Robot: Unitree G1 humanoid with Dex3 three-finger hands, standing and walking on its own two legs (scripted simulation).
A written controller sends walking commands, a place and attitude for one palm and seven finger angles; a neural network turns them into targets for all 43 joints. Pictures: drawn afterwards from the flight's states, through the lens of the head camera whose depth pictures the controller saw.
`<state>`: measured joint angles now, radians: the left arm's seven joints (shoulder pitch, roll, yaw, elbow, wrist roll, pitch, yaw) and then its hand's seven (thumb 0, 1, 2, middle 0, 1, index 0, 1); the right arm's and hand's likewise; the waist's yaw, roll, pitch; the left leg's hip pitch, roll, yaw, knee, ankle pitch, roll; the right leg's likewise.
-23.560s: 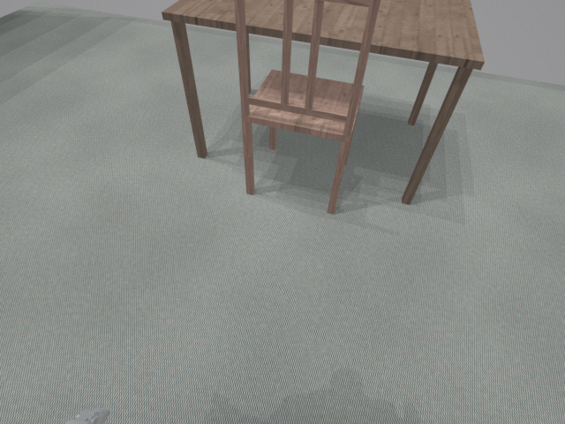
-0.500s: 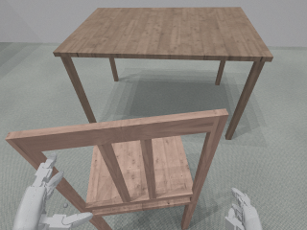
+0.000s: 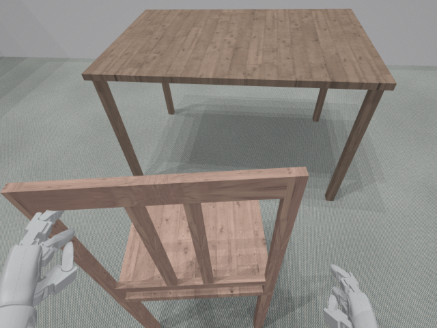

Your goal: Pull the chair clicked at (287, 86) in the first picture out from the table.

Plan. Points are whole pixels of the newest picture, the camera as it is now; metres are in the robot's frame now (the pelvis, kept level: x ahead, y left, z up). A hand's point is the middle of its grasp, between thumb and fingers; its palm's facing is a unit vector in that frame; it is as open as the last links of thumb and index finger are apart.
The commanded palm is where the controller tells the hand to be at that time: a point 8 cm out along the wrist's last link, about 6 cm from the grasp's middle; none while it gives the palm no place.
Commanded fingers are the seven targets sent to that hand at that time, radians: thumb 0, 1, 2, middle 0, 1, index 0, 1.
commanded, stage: draw the hand back to the body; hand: left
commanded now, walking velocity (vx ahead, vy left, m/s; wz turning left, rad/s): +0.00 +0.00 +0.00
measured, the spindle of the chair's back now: (157, 251) +0.27 +0.18 -0.05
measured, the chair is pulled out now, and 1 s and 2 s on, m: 0.53 0.55 0.55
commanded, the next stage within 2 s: step back with the hand held close in 0.24 s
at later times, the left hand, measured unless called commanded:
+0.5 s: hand (63, 268) +0.17 +0.26 +0.09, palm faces +0.25 -0.84 -0.48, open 7.2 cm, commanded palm +0.13 +0.30 +0.18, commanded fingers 0.00 0.90 0.90 -0.20 -0.30 -0.20 -0.30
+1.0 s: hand (13, 291) +0.12 +0.26 +0.16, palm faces +0.34 -0.75 -0.56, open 6.8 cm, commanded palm +0.06 +0.31 +0.18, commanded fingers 0.00 0.90 0.90 -0.20 -0.30 -0.20 -0.30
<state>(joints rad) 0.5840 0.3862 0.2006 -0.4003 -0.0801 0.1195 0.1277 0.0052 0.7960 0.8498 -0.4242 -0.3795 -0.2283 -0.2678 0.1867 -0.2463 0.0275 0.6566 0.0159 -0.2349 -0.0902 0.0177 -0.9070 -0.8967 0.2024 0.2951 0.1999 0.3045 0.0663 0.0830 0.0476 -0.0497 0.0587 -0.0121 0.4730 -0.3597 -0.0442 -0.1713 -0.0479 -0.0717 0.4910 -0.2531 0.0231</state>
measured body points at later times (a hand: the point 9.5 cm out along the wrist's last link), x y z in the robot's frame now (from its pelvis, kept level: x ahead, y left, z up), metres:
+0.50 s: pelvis -0.02 +0.01 +0.00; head +0.02 -0.01 +0.45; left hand +0.15 +0.30 +0.12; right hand +0.18 -0.21 -0.08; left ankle -0.06 +0.15 -0.74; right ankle +0.01 -0.13 -0.74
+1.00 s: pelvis -0.08 +0.01 -0.01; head -0.03 +0.01 +0.44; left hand +0.09 +0.30 +0.19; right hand +0.09 -0.23 -0.10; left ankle -0.06 +0.15 -0.74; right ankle +0.01 -0.13 -0.74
